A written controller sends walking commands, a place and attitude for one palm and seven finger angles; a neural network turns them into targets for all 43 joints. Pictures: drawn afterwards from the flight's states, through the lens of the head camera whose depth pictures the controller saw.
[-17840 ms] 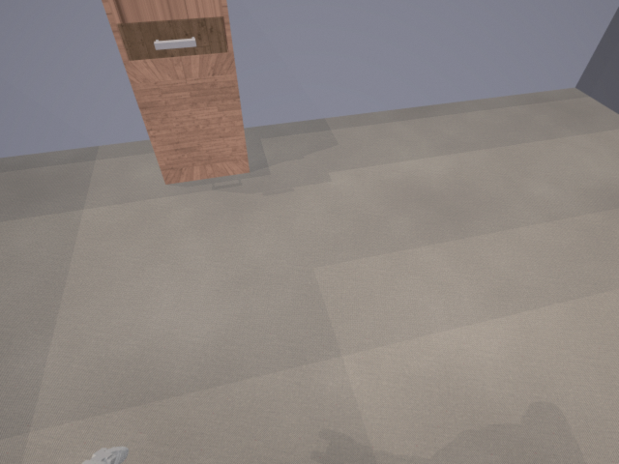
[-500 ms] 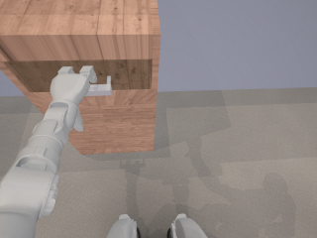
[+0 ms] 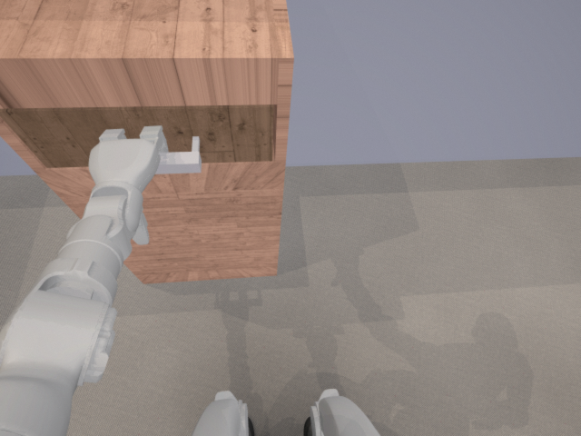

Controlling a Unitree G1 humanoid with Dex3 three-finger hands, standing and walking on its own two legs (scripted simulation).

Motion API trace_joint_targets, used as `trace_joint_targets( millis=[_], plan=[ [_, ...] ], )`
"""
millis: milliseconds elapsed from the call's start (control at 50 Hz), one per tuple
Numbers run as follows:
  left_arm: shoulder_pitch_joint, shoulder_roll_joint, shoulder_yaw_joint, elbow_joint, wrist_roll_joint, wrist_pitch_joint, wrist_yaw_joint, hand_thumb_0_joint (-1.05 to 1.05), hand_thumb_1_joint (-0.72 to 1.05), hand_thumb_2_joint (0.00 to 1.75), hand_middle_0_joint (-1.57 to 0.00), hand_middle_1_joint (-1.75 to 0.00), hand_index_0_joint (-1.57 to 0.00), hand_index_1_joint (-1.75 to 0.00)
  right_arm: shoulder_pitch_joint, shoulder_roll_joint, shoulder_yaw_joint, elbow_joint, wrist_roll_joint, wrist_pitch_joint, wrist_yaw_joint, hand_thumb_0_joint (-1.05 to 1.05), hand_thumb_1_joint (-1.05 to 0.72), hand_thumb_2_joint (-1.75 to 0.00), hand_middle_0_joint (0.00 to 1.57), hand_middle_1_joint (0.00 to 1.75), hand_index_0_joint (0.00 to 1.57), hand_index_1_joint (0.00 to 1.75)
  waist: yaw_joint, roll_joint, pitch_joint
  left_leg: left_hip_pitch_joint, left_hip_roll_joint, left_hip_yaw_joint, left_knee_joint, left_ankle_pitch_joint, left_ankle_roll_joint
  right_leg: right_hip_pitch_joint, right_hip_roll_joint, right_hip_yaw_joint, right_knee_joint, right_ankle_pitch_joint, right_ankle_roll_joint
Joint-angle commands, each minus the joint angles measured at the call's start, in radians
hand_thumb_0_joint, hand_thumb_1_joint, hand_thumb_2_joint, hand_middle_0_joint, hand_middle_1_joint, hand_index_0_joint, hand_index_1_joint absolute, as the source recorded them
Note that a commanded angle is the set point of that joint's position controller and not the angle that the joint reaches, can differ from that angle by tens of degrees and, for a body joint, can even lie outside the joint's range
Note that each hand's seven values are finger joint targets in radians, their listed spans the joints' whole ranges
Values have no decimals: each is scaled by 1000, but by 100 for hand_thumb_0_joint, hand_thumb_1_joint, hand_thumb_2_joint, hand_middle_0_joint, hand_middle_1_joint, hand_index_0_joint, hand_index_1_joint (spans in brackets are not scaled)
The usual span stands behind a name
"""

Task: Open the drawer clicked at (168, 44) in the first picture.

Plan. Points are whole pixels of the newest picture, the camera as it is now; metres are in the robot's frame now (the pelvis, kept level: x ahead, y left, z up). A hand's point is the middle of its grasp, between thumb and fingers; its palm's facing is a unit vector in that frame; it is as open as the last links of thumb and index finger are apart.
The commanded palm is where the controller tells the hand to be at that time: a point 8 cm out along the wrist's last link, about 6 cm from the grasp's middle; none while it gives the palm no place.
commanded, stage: lower the fingers behind the handle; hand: left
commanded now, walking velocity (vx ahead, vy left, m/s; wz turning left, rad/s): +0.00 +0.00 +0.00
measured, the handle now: (150, 153) +0.54 +0.18 +0.00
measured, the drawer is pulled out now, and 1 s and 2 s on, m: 0.00 0.00 0.02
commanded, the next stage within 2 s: close the thumb around the handle in 0.52 s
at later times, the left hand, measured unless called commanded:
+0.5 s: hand (151, 187) +0.49 +0.18 -0.02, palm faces -0.11 -0.04 -0.99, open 13.8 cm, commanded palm +0.48 +0.18 +0.02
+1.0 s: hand (151, 186) +0.49 +0.18 -0.02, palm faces -0.06 -0.03 -1.00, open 9.9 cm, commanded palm +0.48 +0.19 +0.02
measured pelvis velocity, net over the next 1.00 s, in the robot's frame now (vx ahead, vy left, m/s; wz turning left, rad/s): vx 0.00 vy -0.01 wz -0.01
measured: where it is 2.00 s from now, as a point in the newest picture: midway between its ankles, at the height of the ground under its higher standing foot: outside the picture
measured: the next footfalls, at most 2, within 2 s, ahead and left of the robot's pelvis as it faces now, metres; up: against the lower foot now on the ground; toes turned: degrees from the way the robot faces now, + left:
none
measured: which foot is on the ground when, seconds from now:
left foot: down 0.00-1.00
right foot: down 0.00-1.00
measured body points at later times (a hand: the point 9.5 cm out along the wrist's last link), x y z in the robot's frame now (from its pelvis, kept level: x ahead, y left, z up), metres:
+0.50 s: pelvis +0.00 +0.00 +0.00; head +0.12 +0.00 +0.43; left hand +0.49 +0.18 +0.03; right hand -0.01 -0.26 -0.13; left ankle +0.02 +0.09 -0.66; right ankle +0.01 -0.12 -0.66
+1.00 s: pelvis +0.00 -0.01 +0.00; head +0.13 +0.00 +0.43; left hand +0.49 +0.18 +0.03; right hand +0.02 -0.28 -0.13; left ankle +0.02 +0.09 -0.66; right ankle +0.01 -0.12 -0.66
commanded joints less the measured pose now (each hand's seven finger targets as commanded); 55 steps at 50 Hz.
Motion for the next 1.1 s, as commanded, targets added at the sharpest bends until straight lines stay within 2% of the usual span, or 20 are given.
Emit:
trace_joint_targets(
  millis=[0, 60, 80, 100, 180, 280, 320, 340, 400, 460, 520, 540, 600, 660, 720, 800, 860, 980, 1040, 1080],
  plan=[
    [-365, 168, 57, -208, 16, -62, 48, 0, -50, 30, -30, -120, -30, -120, 152, -165, -74, -39, -8, -22, -8, 0, -90, -90, 20, 30, 20, 30, -30, 37, -398, 337, -13, -50, -49, 261, 7, 18, 30, 12, -87, 196, -26],
    [-399, 202, 96, -271, 26, -76, 106, 0, -50, 30, -30, -120, -30, -120, 160, -170, -84, -29, -19, -26, -1, 0, -90, -90, 20, 30, 20, 30, -16, 100, -504, 409, -6, -74, -25, 327, -6, -17, 34, 2, -45, 211, -30],
    [-353, 149, 66, -208, 27, -49, 122, 0, -50, 30, -30, -120, -30, -120, 154, -166, -85, -25, -18, -24, 4, 0, -90, -90, 20, 30, 20, 30, -24, 81, -468, 396, -6, -72, -25, 315, -8, -35, 36, -3, -51, 197, -28],
    [-369, 140, 63, -206, 27, -33, 136, 0, -50, 30, -30, -120, -30, -120, 155, -168, -85, -18, -17, -23, 7, 0, -90, -90, 20, 30, 20, 30, -31, 79, -440, 384, -1, -75, -25, 308, -11, -55, 34, -7, -50, 188, -27],
    [-419, 164, 80, -233, 22, 37, 176, 0, -50, 30, -30, -120, -30, -120, 158, -179, -92, -10, -17, -12, 19, 0, -90, -90, 20, 30, 20, 30, -26, 100, -526, 453, 0, -85, -37, 351, -20, -21, 38, -13, -57, 211, -26],
    [-445, 132, 35, -203, 9, 115, 145, 0, -50, 30, -30, -120, -30, -120, 154, -179, -83, -2, -7, 1, 13, 0, -90, -90, 20, 30, 20, 30, -43, 81, -484, 465, 0, -79, -72, 328, -15, 10, 38, -14, -96, 208, -22],
    [-423, 161, 49, -185, 3, 123, 124, 0, -50, 30, -30, -120, -30, -120, 151, -179, -75, -2, -4, 1, 7, 0, -90, -90, 20, 30, 20, 30, -39, 50, -448, 427, -6, -61, -83, 299, -5, 53, 38, -6, -114, 210, -20],
    [-418, 184, 70, -189, -5, 116, 110, 0, -50, 30, -30, -120, -30, -120, 148, -182, -71, -1, -5, 3, 3, 0, -90, -90, 20, 30, 20, 30, -33, 41, -444, 424, -5, -65, -89, 299, -5, 63, 37, -3, -115, 212, -21],
    [-382, 141, 36, -188, -14, 79, 78, 0, -50, 30, -30, -120, -30, -120, 142, -171, -67, -15, -2, -8, -5, 0, -90, -90, 20, 30, 20, 30, -34, 36, -394, 390, -10, -50, -93, 268, 3, 70, 35, 4, -127, 205, -20],
    [-339, 217, 89, -168, -4, 34, 64, 0, -50, 30, -30, -120, -30, -120, 141, -175, -58, -19, -2, -10, -13, 0, -90, -90, 20, 30, 20, 30, -17, 6, -360, 318, -13, -43, -82, 237, 8, 80, 32, 13, -112, 196, -22],
    [-342, 183, 73, -213, 15, -4, 82, 0, -50, 30, -30, -120, -30, -120, 142, -167, -68, -28, -6, -20, -12, 0, -90, -90, 20, 30, 20, 30, -17, 33, -390, 326, -12, -39, -66, 260, 7, 65, 31, 16, -98, 213, -24],
    [-329, 184, 84, -217, 12, -11, 89, 0, -50, 30, -30, -120, -30, -120, 142, -166, -69, -27, -9, -21, -7, 0, -90, -90, 20, 30, 20, 30, -5, 52, -408, 340, -12, -41, -61, 284, 3, 62, 32, 14, -89, 225, -27],
    [-332, 188, 90, -209, 15, -7, 118, 0, -50, 30, -30, -120, -30, -120, 154, -168, -75, -19, -9, -20, -3, 0, -90, -90, 20, 30, 20, 30, -18, 17, -420, 328, -9, -39, -44, 305, 5, 67, 32, 14, -82, 252, -22],
    [-338, 219, 119, -233, 6, 11, 141, 0, -33, 37, -31, -122, -31, -122, 160, -175, -79, -15, -12, -14, 4, 0, -90, -90, 20, 30, 20, 30, -7, 45, -496, 354, -15, -34, -38, 354, 2, 109, 31, 20, -75, 309, -20],
    [-318, 206, 113, -210, 2, 45, 149, 0, -16, 44, -32, -124, -32, -124, 155, -173, -81, -10, -8, -4, 6, 0, -90, -90, 20, 30, 20, 30, -7, 15, -481, 352, -16, -27, -44, 362, 1, 133, 31, 20, -86, 330, -16],
    [-340, 201, 93, -194, 3, 75, 142, 0, 6, 54, -34, -126, -34, -126, 147, -175, -75, -9, -3, 5, 7, 0, -90, -90, 20, 30, 20, 30, -12, 32, -452, 349, -20, -22, -57, 339, 2, 132, 32, 20, -100, 315, -16],
    [-354, 212, 88, -167, 5, 87, 130, 0, 23, 61, -35, -128, -35, -128, 142, -176, -70, -9, 0, 7, -1, 0, -90, -90, 20, 30, 20, 30, -28, 2, -418, 324, -21, -19, -63, 309, 7, 139, 30, 24, -112, 305, -12],
    [-331, 224, 92, -181, 3, 65, 100, 0, 56, 76, -38, -131, -38, -131, 136, -172, -65, -22, 0, 6, -9, 0, -90, -90, 20, 30, 20, 30, -10, 36, -429, 328, -25, -12, -63, 312, 7, 153, 26, 30, -109, 316, -15],
    [-348, 196, 77, -187, -1, 46, 93, 0, 73, 83, -39, -133, -39, -133, 136, -166, -67, -24, 0, 1, -10, 0, -90, -90, 20, 30, 20, 30, -25, 14, -408, 321, -20, -19, -60, 306, 8, 134, 28, 26, -107, 300, -14],
    [-305, 218, 95, -179, -1, 35, 94, 0, 84, 88, -40, -134, -40, -134, 131, -170, -66, -30, 1, 0, -12, 0, -90, -90, 20, 30, 20, 30, -12, 6, -413, 308, -23, -15, -56, 289, 10, 140, 28, 32, -107, 291, -14]
  ],
)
